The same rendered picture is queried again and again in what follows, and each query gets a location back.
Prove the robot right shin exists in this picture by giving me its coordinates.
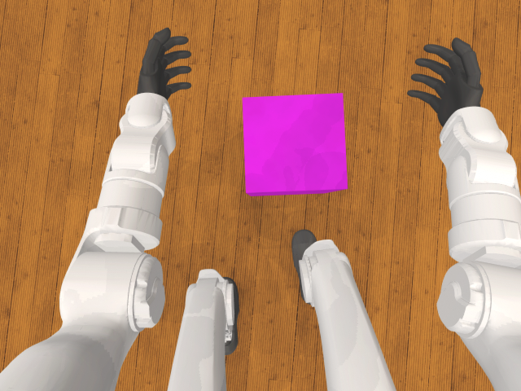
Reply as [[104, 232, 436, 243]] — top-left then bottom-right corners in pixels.
[[302, 239, 352, 270]]

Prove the carton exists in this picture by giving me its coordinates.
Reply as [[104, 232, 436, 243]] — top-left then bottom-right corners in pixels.
[[243, 93, 348, 196]]

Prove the robot right hand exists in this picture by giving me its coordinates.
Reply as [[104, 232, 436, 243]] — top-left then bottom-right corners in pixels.
[[407, 37, 484, 127]]

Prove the robot left hand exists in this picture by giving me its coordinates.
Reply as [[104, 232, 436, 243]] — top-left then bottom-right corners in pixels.
[[137, 28, 191, 100]]

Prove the right robot thigh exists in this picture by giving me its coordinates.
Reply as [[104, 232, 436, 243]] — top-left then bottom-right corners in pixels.
[[299, 248, 396, 391]]

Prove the left robot forearm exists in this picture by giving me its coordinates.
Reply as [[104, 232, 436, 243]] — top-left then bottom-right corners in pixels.
[[59, 93, 176, 320]]

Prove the left robot upper arm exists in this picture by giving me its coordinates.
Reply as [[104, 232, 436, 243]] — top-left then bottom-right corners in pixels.
[[0, 252, 165, 391]]

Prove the right robot upper arm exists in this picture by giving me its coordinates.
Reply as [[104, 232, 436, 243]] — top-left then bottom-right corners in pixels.
[[436, 260, 521, 391]]

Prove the right robot forearm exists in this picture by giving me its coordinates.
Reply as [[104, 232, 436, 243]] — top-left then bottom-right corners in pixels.
[[439, 107, 521, 269]]

